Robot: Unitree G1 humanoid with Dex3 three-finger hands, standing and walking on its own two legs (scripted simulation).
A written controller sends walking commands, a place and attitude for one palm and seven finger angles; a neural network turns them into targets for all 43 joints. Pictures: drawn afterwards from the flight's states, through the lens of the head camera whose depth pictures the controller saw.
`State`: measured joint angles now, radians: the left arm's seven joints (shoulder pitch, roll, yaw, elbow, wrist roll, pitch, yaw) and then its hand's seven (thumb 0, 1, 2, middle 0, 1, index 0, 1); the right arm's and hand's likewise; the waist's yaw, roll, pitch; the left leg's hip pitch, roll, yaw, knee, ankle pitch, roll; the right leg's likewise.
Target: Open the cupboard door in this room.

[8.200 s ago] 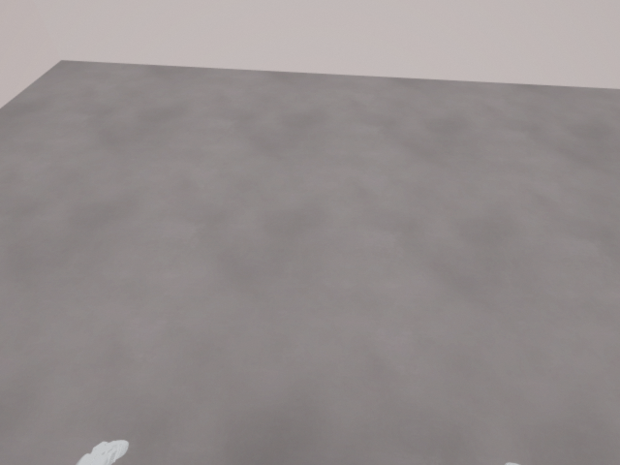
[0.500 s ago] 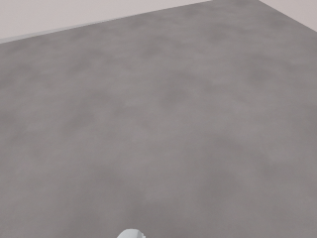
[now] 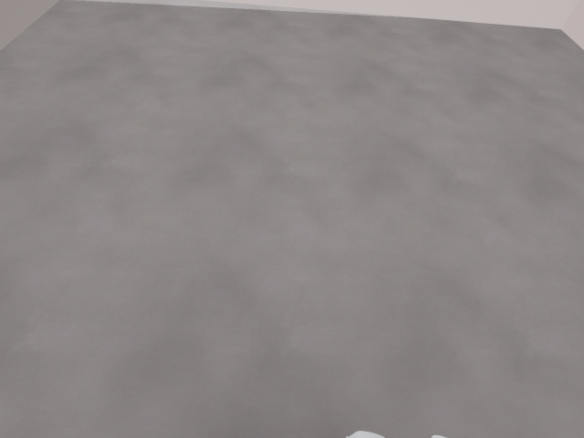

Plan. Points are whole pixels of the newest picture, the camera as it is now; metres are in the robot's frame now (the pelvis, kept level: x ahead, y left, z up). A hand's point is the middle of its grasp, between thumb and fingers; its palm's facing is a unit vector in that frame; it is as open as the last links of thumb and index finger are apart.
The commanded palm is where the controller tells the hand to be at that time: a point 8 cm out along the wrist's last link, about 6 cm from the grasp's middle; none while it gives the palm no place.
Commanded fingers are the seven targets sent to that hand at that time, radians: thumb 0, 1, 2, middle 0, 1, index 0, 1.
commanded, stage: turn or walk to find it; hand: left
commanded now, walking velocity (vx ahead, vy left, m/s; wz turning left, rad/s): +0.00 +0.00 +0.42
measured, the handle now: out of the picture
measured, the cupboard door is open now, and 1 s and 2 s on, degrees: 0 0 0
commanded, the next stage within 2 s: none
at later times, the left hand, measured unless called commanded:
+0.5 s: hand out of the picture +0.03 +0.14 -0.14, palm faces +0.20 -0.94 -0.26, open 7.4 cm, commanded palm none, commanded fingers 0.00 0.90 0.90 -0.20 -0.30 -0.20 -0.30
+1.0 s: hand out of the picture -0.12 +0.20 -0.17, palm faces +0.45 -0.86 -0.24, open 7.4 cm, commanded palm none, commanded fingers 0.00 0.90 0.90 -0.20 -0.30 -0.20 -0.30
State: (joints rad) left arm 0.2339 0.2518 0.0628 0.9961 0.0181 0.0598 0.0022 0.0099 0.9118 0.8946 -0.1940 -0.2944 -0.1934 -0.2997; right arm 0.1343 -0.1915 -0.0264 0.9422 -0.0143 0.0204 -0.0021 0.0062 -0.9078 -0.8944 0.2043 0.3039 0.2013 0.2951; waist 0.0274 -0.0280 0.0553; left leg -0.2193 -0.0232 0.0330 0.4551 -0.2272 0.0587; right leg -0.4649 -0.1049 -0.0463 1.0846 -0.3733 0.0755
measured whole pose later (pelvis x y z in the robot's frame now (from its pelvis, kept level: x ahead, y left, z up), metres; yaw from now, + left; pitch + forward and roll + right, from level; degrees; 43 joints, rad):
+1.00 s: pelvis -0.08 -0.02 +0.00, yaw +24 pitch -1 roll -1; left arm 0.22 0.26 0.06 0.98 0.01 0.06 0.00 0.01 0.91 0.89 -0.19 -0.29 -0.19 -0.30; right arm 0.15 -0.20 -0.03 0.94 -0.02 0.02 0.00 0.01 -0.91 -0.89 0.20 0.30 0.20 0.30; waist 0.02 -0.02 0.07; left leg -0.24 -0.01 0.02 0.46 -0.21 0.04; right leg -0.45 -0.10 -0.05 1.06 -0.40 0.08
